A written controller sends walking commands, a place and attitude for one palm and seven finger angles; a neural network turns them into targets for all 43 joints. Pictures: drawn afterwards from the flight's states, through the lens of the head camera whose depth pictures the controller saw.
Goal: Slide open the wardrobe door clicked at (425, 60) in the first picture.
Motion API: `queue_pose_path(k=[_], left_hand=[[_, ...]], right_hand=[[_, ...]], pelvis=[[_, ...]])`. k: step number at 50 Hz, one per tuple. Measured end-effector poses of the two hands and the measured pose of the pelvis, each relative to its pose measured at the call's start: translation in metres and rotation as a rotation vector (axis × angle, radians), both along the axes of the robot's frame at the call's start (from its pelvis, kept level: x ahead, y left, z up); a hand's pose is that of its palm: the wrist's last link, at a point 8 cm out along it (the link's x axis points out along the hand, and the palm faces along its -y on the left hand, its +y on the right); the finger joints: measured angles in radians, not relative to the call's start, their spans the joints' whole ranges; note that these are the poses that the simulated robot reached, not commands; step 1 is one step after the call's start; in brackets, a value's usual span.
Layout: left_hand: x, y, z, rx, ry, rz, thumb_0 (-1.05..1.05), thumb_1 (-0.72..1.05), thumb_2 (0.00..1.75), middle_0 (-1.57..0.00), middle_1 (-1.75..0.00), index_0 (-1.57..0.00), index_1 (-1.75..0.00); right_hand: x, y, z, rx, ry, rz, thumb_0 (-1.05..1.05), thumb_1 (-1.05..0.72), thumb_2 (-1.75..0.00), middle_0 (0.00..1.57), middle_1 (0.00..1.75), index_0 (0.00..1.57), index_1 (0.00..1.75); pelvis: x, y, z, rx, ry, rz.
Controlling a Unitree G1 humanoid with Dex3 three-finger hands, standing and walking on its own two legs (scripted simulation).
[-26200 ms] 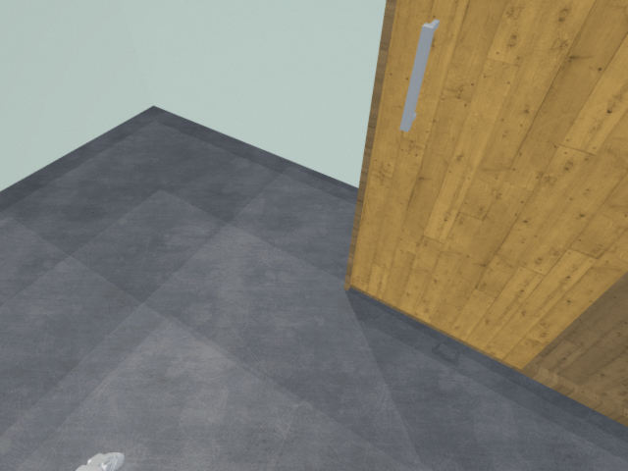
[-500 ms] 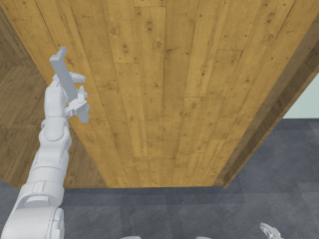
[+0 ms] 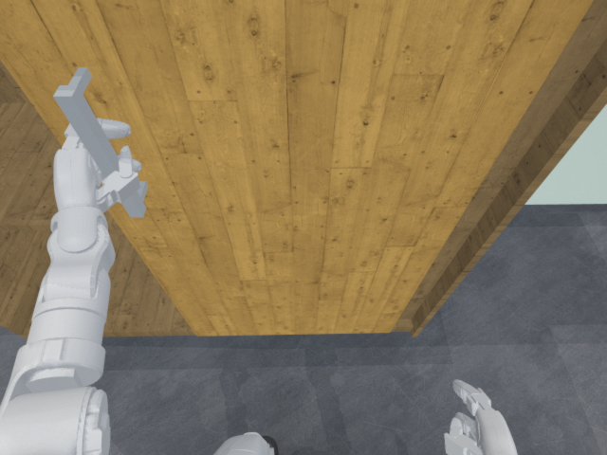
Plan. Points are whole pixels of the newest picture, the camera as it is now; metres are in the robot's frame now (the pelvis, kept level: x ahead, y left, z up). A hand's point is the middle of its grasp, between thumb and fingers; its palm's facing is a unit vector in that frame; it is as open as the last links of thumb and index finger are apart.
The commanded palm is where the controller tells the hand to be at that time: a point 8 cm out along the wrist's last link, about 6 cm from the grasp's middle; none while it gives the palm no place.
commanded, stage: stop walking and hold the door there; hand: left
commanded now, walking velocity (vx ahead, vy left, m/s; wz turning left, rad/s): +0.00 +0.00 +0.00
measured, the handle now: (113, 152) +0.45 +0.29 +0.12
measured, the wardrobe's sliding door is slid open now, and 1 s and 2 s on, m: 0.52 0.52 0.52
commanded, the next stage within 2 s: loosen the grip on the handle in 0.32 s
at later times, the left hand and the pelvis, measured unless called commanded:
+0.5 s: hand (124, 174) +0.41 +0.27 +0.12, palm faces +0.36 -0.91 -0.19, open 5.7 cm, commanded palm +0.36 +0.30 +0.12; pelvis +0.00 -0.01 +0.00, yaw +0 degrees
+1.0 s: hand (126, 178) +0.41 +0.27 +0.11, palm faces +0.37 -0.91 -0.21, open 13.4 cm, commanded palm +0.37 +0.31 +0.12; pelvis -0.01 +0.01 -0.01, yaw +0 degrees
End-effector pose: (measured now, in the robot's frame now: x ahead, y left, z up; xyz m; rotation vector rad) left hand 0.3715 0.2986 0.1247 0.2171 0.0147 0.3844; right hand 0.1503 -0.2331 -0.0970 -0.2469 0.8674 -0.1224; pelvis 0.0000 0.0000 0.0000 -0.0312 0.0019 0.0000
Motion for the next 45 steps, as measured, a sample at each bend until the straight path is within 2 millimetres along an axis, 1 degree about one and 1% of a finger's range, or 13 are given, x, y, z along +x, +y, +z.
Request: queue_pose_path(k=[6,9,11,14,18,21,23,26,30,34,39,42,45], left_hand=[[0.0,-0.001,0.0,-0.01,0.006,0.022,-0.1,0.76,0.8,-0.46,-1.4,-0.31,-1.4],[0.0,-0.001,0.001,-0.009,0.009,0.027,-0.1,0.75,0.81,-0.46,-1.4,-0.31,-1.4],[0.0,-0.001,0.001,-0.007,0.011,0.028,-0.1,0.75,0.81,-0.46,-1.4,-0.32,-1.4],[0.0,-0.001,0.001,-0.002,0.014,0.029,-0.1,0.74,0.81,-0.46,-1.4,-0.33,-1.4],[0.0,0.0,0.001,0.003,0.018,0.025,-0.1,0.74,0.81,-0.46,-1.4,-0.34,-1.4],[0.0,0.0,0.002,0.001,0.022,0.022,-0.1,0.74,0.81,-0.46,-1.4,-0.35,-1.4],[0.002,0.005,0.003,0.005,0.039,0.003,-0.1,0.7,0.8,-0.46,-1.4,-0.36,-1.4],[0.002,0.011,0.005,-0.067,0.054,0.006,-0.08,0.63,0.77,-0.46,-1.4,-0.39,-1.4],[-0.007,0.011,0.01,-0.021,0.029,0.015,-0.04,0.47,0.69,-0.45,-1.4,-0.42,-1.4],[-0.009,0.01,0.008,-0.017,0.011,0.011,-0.02,0.18,0.55,-0.42,-1.37,-0.43,-1.39],[-0.003,0.011,0.0,-0.006,0.03,0.007,-0.01,-0.2,0.37,-0.4,-1.35,-0.42,-1.37],[0.004,0.009,-0.003,-0.01,0.017,0.004,-0.01,-0.34,0.3,-0.39,-1.32,-0.4,-1.34],[0.004,0.01,-0.005,0.001,-0.006,0.001,-0.01,-0.43,0.25,-0.39,-1.31,-0.41,-1.33]], right_hand=[[-0.029,-0.046,0.004,-0.088,0.047,-0.097,0.0,-0.9,-0.9,0.2,0.3,0.2,0.3],[-0.044,-0.061,0.005,-0.116,0.073,-0.131,0.01,-0.9,-0.9,0.2,0.3,0.2,0.3],[-0.052,-0.066,0.004,-0.125,0.09,-0.147,0.01,-0.9,-0.9,0.2,0.3,0.2,0.3],[-0.062,-0.069,0.002,-0.127,0.111,-0.163,0.01,-0.9,-0.9,0.2,0.3,0.2,0.3],[-0.068,-0.063,-0.002,-0.11,0.125,-0.17,0.01,-0.9,-0.9,0.2,0.3,0.2,0.3],[-0.069,-0.055,-0.005,-0.09,0.125,-0.165,0.01,-0.9,-0.9,0.2,0.3,0.2,0.3],[-0.068,-0.049,-0.004,-0.073,0.113,-0.14,0.01,-0.9,-0.9,0.2,0.3,0.2,0.3],[-0.065,-0.043,0.0,-0.055,0.064,-0.114,0.01,-0.9,-0.9,0.2,0.3,0.2,0.3],[-0.061,-0.039,0.003,-0.053,0.0,-0.095,0.01,-0.9,-0.9,0.21,0.3,0.2,0.3],[-0.063,-0.036,0.002,-0.065,-0.008,-0.084,0.0,-0.9,-0.9,0.21,0.3,0.2,0.3],[-0.072,-0.032,-0.001,-0.085,0.02,-0.075,0.0,-0.9,-0.9,0.2,0.3,0.2,0.3],[-0.079,-0.029,-0.005,-0.09,0.046,-0.08,0.0,-0.9,-0.9,0.2,0.3,0.2,0.3],[-0.085,-0.026,-0.008,-0.083,0.067,-0.102,0.01,-0.9,-0.9,0.2,0.3,0.2,0.3]], pelvis=[[0.003,-0.01,-0.001,0.009,-0.003,0.003],[0.004,-0.013,-0.001,0.009,-0.004,0.003],[0.005,-0.015,-0.001,0.01,-0.005,0.003],[0.005,-0.016,-0.001,0.01,-0.007,0.002],[0.005,-0.015,-0.001,0.01,-0.01,-0.001],[0.004,-0.014,-0.001,0.01,-0.012,-0.004],[0.001,-0.014,-0.001,0.014,-0.006,-0.011],[-0.004,-0.014,-0.002,0.026,0.029,0.004],[-0.012,-0.01,-0.006,0.023,0.038,0.009],[-0.02,-0.007,-0.009,0.021,0.044,0.016],[-0.024,-0.002,-0.013,0.015,0.061,0.013],[-0.023,0.001,-0.014,0.011,0.074,0.006],[-0.017,0.004,-0.014,0.009,0.076,-0.005]])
